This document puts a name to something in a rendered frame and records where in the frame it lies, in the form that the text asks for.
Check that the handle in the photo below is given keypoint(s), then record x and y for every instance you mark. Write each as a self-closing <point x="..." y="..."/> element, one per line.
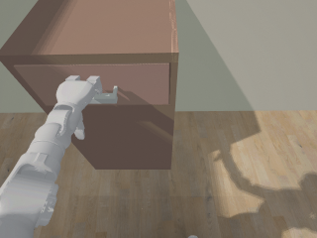
<point x="106" y="98"/>

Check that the cabinet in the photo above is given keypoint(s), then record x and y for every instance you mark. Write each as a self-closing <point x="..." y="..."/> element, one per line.
<point x="116" y="136"/>

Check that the drawer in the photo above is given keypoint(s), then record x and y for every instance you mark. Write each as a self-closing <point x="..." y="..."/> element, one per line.
<point x="138" y="82"/>

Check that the robot left hand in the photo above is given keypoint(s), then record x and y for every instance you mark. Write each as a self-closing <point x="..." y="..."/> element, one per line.
<point x="80" y="93"/>

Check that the robot left forearm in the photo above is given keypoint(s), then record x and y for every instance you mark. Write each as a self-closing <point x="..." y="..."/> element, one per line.
<point x="42" y="160"/>

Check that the left robot upper arm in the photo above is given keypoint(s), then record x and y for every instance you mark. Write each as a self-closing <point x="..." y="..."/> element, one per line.
<point x="27" y="203"/>

